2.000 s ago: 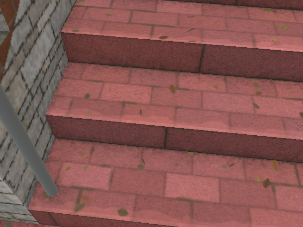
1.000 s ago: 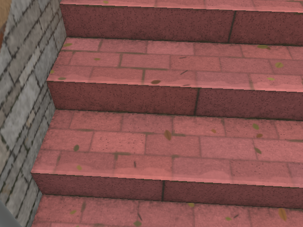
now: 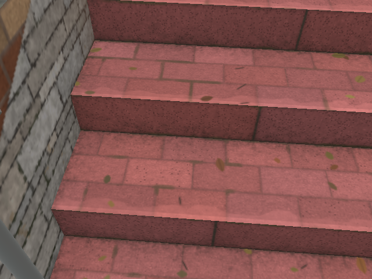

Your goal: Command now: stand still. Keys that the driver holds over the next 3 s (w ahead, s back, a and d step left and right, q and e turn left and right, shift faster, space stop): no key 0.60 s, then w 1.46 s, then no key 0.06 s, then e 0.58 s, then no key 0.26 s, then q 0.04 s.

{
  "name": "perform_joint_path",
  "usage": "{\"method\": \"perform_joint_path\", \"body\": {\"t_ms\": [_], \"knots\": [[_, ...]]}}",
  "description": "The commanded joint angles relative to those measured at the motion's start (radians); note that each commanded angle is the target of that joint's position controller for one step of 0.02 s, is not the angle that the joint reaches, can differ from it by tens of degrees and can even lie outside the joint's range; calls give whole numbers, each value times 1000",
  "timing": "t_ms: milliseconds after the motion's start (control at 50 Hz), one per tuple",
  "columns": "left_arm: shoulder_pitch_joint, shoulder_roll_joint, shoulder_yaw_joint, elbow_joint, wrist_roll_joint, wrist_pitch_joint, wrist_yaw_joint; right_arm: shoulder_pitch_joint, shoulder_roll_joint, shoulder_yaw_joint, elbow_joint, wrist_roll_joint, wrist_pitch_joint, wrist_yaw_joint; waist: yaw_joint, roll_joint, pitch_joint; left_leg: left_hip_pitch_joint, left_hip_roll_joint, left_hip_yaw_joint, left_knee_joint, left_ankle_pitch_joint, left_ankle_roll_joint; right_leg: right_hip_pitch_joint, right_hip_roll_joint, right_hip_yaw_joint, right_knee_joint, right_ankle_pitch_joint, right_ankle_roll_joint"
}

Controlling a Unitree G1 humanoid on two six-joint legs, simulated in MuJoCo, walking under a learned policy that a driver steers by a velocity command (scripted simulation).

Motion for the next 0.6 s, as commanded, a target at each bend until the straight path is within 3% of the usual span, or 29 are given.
{"method": "perform_joint_path", "body": {"t_ms": [20, 600], "knots": [[82, 62, 6, -1, 1, -3, 3, 106, -70, -12, -11, 1, -5, 4, 1, 24, 83, -120, 173, -125, -92, 223, -26, 35, -63, 52, -20, 66, -38], [99, 55, 7, -8, 0, -4, 3, 108, -72, -15, -25, 2, -7, 4, -1, 20, 86, -109, 171, -118, -82, 255, -26, 36, -65, 46, -11, 75, -34]]}}
Next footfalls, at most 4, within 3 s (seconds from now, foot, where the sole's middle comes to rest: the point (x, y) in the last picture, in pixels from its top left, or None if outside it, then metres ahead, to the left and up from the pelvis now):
1.34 left None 0.40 0.09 -0.61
1.88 right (207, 180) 0.72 -0.04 -0.45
2.38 left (161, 77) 1.03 0.12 -0.28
2.86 right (253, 89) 0.98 -0.19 -0.28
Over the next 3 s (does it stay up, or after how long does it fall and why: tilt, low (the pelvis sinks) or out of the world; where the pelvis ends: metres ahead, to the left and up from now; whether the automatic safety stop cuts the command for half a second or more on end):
stays up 0.91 -0.04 0.47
